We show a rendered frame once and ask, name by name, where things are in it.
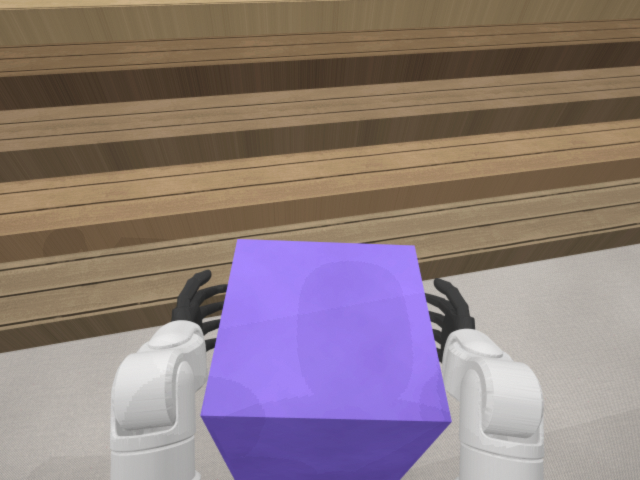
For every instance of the robot right hand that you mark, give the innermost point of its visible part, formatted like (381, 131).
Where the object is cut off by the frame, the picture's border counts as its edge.
(456, 312)

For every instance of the robot right forearm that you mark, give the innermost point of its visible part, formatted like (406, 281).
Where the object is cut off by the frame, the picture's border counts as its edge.
(501, 420)

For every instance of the robot left forearm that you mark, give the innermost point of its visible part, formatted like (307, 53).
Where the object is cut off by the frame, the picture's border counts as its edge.
(153, 417)

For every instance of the carton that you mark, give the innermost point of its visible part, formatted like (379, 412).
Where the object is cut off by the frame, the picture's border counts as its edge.
(325, 365)

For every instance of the robot left hand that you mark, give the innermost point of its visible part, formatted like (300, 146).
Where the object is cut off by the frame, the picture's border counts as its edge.
(191, 298)

